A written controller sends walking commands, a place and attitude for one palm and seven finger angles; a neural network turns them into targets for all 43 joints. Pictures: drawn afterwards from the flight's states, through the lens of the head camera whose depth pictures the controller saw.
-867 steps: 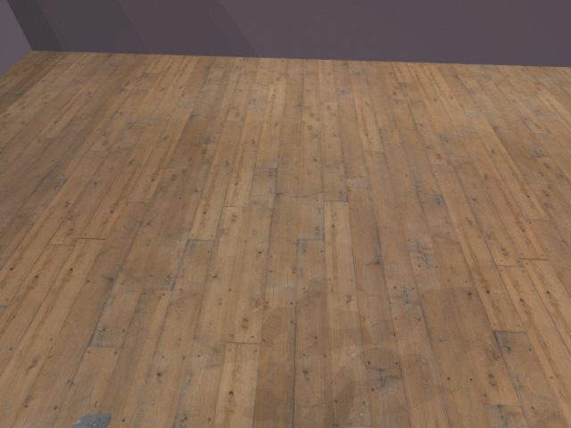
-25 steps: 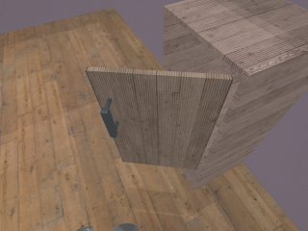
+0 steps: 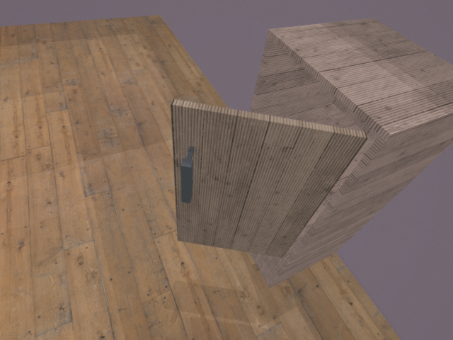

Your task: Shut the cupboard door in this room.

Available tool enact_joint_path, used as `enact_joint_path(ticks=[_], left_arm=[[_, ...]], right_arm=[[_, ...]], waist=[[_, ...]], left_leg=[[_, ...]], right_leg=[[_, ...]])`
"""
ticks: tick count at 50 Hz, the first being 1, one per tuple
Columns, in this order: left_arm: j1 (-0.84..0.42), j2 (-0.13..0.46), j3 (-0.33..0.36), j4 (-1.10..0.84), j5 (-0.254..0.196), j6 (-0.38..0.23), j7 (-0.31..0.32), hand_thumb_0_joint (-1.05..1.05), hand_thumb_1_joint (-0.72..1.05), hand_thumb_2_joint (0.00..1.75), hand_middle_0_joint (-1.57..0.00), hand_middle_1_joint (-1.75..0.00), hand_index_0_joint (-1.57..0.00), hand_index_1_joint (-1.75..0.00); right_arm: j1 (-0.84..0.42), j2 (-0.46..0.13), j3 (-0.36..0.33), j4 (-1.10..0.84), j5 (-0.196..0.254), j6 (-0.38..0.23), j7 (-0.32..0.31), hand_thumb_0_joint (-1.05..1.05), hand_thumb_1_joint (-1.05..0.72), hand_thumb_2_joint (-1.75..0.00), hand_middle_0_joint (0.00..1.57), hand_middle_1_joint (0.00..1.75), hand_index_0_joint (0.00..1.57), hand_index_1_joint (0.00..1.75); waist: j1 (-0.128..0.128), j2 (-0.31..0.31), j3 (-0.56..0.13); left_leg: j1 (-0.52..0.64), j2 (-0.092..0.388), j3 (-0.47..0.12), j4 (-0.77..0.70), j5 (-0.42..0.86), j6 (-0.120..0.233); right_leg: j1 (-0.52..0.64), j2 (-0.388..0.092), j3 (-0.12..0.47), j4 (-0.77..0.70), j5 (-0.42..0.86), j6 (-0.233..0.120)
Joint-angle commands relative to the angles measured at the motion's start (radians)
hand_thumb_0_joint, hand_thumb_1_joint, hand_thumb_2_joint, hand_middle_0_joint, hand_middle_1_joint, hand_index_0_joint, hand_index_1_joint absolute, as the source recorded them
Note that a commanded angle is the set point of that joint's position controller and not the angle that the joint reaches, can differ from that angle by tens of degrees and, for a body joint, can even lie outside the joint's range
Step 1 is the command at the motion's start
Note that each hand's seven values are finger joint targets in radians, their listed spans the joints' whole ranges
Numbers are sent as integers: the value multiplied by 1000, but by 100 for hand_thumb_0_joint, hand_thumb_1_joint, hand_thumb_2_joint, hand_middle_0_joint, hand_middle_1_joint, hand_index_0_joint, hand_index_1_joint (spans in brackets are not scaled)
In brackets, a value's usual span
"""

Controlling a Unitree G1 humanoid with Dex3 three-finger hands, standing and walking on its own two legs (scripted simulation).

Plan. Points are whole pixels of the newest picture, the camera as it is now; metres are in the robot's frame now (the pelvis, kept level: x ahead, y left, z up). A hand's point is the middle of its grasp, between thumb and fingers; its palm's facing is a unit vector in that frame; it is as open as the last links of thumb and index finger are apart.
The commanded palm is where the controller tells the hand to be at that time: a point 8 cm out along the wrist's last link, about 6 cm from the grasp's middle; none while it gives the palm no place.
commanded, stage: come to a stop and stand still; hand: left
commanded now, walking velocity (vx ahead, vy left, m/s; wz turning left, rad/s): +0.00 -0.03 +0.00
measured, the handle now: (188, 175) +0.45 +0.12 -0.03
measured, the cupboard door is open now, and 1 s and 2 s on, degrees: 56 56 56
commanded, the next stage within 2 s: look again from close up in 0.72 s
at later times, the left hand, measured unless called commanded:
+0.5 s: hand out of the picture +0.00 +0.09 -0.18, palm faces +0.05 -0.97 -0.23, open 7.2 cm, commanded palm none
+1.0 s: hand out of the picture -0.07 +0.09 -0.19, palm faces +0.04 -0.98 -0.18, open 7.4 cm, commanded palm none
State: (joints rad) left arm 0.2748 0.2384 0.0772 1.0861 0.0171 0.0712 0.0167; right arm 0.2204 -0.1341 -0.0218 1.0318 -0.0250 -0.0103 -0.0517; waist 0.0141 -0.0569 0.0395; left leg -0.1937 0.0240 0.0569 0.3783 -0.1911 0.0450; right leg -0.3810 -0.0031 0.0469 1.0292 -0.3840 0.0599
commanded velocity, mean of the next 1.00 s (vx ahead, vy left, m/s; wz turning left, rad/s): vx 0.00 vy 0.00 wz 0.00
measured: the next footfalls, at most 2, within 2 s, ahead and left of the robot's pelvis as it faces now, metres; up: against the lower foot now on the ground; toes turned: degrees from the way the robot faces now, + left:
right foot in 0.26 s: -0.01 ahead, -0.18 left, +0.00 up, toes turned -3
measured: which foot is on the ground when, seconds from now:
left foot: down 0.00-1.00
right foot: up 0.00-0.24, down 0.26-1.00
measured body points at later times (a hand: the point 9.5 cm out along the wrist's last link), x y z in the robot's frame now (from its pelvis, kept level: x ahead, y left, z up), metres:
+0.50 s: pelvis -0.04 -0.09 -0.01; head -0.04 -0.10 +0.44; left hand -0.01 +0.14 -0.16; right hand -0.08 -0.30 -0.18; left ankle -0.04 +0.06 -0.74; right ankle -0.05 -0.18 -0.75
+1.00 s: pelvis -0.05 -0.07 -0.01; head -0.05 -0.08 +0.44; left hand -0.07 +0.14 -0.17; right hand -0.03 -0.30 -0.17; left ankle -0.05 +0.05 -0.75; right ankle -0.05 -0.18 -0.75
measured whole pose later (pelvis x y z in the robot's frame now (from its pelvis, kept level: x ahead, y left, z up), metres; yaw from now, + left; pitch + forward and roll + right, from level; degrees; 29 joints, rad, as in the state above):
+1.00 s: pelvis -0.05 -0.07 -0.01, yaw +0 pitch -2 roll -1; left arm 0.35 0.10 0.00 1.12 0.02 -0.02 0.04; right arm 0.28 -0.17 -0.01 1.06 -0.02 -0.01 -0.03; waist 0.00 0.03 0.02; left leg -0.21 0.04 0.02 0.54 -0.29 -0.01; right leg -0.19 0.01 -0.06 0.50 -0.27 -0.02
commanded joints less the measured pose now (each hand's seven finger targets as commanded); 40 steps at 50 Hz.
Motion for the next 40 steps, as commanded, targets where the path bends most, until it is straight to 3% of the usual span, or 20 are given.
enact_joint_path(ticks=[1, 4, 7, 9, 10, 11, 12, 13, 14, 15, 16, 18, 21, 24, 27, 28, 29, 31, 33, 40], left_arm=[[-27, 24, -7, -59, -1, -19, -3, 0, 90, 90, -20, -30, -20, -30], [-57, 3, -18, -58, -3, -22, -5, 0, 90, 90, -20, -30, -20, -30], [-54, -18, -27, -46, -8, -26, -2, 0, 90, 90, -20, -30, -20, -30], [-26, -24, -31, -29, -9, -33, 1, 0, 90, 90, -20, -30, -20, -30], [20, -28, -32, -11, -9, -38, 3, 0, 90, 90, -20, -30, -20, -30], [55, -21, -32, 6, -6, -45, 6, 0, 90, 90, -20, -30, -20, -30], [66, 10, -32, 12, -2, -54, 13, 0, 90, 90, -20, -30, -20, -30], [37, 61, -31, 6, 0, -64, 19, 0, 90, 90, -20, -30, -20, -30], [-4, 95, -30, -15, -4, -63, 18, 0, 90, 90, -20, -30, -20, -30], [-19, 99, -21, -25, -6, -70, 18, 0, 90, 90, -20, -30, -20, -30], [-34, 72, -23, -28, -3, -69, 21, 0, 90, 90, -20, -30, -20, -30], [-51, 27, -35, -27, -4, -72, 21, 0, 90, 90, -20, -30, -20, -30], [-30, 11, -37, -29, -10, -80, 18, 0, 90, 90, -20, -30, -20, -30], [-15, -3, -41, -17, -11, -83, 19, 0, 90, 90, -20, -30, -20, -30], [9, -23, -48, -5, -17, -82, 19, 0, 90, 90, -20, -30, -20, -30], [18, -21, -45, 4, -16, -77, 18, 0, 90, 90, -20, -30, -20, -30], [16, -9, -45, 8, -17, -75, 19, 0, 90, 90, -20, -30, -20, -30], [36, -9, -48, 22, -16, -78, 18, 0, 90, 90, -20, -30, -20, -30], [42, -12, -52, 28, -14, -79, 18, 0, 90, 90, -20, -30, -20, -30], [71, -31, -56, 38, -9, -81, 19, 0, 90, 90, -20, -30, -20, -30]], right_arm=[[134, -190, -51, 5, 4, -4, -17, 0, -90, -90, 20, 30, 20, 30], [131, -184, -52, 21, 3, 0, -9, 0, -90, -90, 20, 30, 20, 30], [104, -190, -57, 32, -1, 9, 0, 0, -90, -90, 20, 30, 20, 30], [91, -180, -58, 40, 0, 10, 6, 0, -90, -90, 20, 30, 20, 30], [77, -181, -59, 43, 4, 12, 8, 0, -90, -90, 20, 30, 20, 30], [77, -167, -58, 48, 9, 14, 10, 0, -90, -90, 20, 30, 20, 30], [98, -124, -52, 53, 17, 15, 15, 0, -90, -90, 20, 30, 20, 30], [106, -58, -36, 49, 24, 18, 21, 0, -90, -90, 20, 30, 20, 30], [92, -35, -25, 37, 19, 25, 27, 0, -90, -90, 20, 30, 20, 30], [63, -54, -29, 33, 7, 40, 27, 0, -90, -90, 20, 30, 20, 30], [73, -65, -32, 38, 3, 44, 26, 0, -90, -90, 20, 30, 20, 30], [134, -53, -30, 72, 5, 38, 25, 0, -90, -90, 20, 30, 20, 30], [155, -43, -24, 89, 7, 31, 21, 0, -90, -90, 20, 30, 20, 30], [173, -37, -18, 101, 9, 21, 14, 0, -90, -90, 20, 30, 20, 30], [168, -63, -10, 113, 11, 5, 5, 0, -90, -90, 20, 30, 20, 30], [147, -60, -12, 119, 13, 2, 4, 0, -90, -90, 20, 30, 20, 30], [142, -61, -9, 119, 15, 0, 5, 0, -90, -90, 20, 30, 20, 30], [119, -60, -9, 112, 17, 0, 5, 0, -90, -90, 20, 30, 20, 30], [117, -55, -9, 111, 18, 4, 4, 0, -90, -90, 20, 30, 20, 30], [118, -54, -6, 104, 16, 5, 6, 0, -90, -90, 20, 30, 20, 30]], waist=[[-52, 211, -76], [-57, 235, -57], [-49, 268, -38], [-31, 251, -24], [-7, 235, -39], [8, 193, -34], [7, 110, -21], [-9, -39, 3], [-15, -94, 51], [5, -218, 97], [-3, -226, 155], [-31, -122, 124], [-28, -80, 79], [-38, -45, 58], [-23, 19, 43], [-11, 94, 33], [-13, 120, 15], [-8, 86, 2], [-11, 60, 32], [-18, 46, 65]], left_leg=[[234, 277, -209, -64, 531, 106], [179, 259, -210, -88, 418, 110], [65, 254, -226, -122, 186, 106], [4, 232, -235, -125, 85, 90], [-23, 218, -218, -102, 21, 72], [-75, 181, -185, -69, -35, 38], [-145, 124, -134, 2, -93, -8], [-189, 50, -61, 79, -168, -54], [-152, 23, -31, 123, -220, -68], [-137, 29, -47, 190, -231, -63], [-154, 31, -61, 240, -209, -57], [-126, 39, -58, 261, -160, -53], [-88, 32, -37, 237, -124, -65], [11, 46, -46, 111, -11, -63], [62, 90, -85, 22, 129, -49], [54, 94, -86, 13, 139, -44], [41, 94, -90, 0, 148, -43], [48, 88, -79, -4, 120, -46], [52, 81, -70, -14, 70, -48], [57, 70, -69, -28, 36, -46]], right_leg=[[-118, -33, -3, -54, -47, 5], [-48, -40, -40, -164, -71, -7], [59, -39, -70, -299, -84, -28], [134, -27, -88, -417, -32, -39], [200, -29, -100, -516, 56, -41], [281, -29, -113, -632, 158, -39], [342, -84, -47, -724, 171, -51], [313, -219, 101, -800, 82, -99], [165, -299, 152, -867, -53, -144], [50, -284, 197, -924, -170, -164], [19, -273, 196, -929, -161, -175], [68, -236, 118, -859, 15, -190], [117, -199, 53, -787, 178, -182], [87, -188, 51, -744, 218, -163], [102, -110, 19, -713, 231, -107], [134, -103, 2, -702, 243, -96], [174, -100, -3, -687, 268, -92], [189, -105, 1, -701, 270, -91], [164, -106, 11, -731, 212, -92], [119, -104, 22, -760, 129, -91]])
